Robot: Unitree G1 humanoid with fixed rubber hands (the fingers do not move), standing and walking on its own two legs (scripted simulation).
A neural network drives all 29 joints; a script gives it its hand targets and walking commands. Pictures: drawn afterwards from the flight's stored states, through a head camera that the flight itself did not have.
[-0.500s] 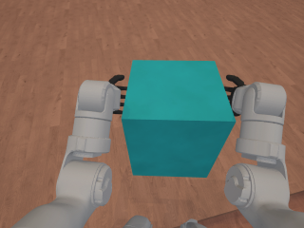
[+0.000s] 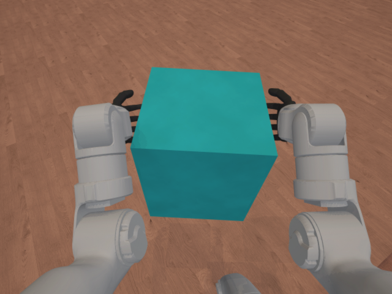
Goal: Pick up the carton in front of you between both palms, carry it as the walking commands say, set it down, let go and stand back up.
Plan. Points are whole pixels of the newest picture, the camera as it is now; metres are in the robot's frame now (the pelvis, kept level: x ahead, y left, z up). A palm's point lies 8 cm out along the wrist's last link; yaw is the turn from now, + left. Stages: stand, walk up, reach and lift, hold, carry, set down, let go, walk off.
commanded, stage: carry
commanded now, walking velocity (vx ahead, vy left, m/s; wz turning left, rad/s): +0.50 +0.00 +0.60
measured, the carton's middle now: (200, 149) +0.39 -0.04 +0.08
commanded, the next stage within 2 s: none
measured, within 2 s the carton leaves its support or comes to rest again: neither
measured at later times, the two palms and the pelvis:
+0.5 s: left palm (31, 66) +0.56 +0.28 +0.21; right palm (165, 31) +0.66 +0.00 +0.21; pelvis +0.25 +0.03 +0.02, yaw +14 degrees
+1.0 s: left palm (51, 51) +0.80 +0.34 +0.12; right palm (149, 33) +0.87 +0.05 +0.12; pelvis +0.52 +0.12 +0.03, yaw +14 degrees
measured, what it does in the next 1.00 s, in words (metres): climbs: right foot, then left foot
